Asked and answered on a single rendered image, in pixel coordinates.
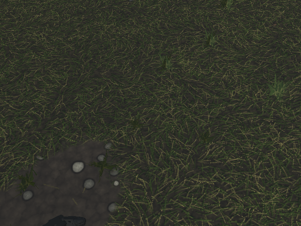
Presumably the left robot hand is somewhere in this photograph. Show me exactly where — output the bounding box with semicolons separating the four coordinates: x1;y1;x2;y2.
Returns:
42;215;87;226

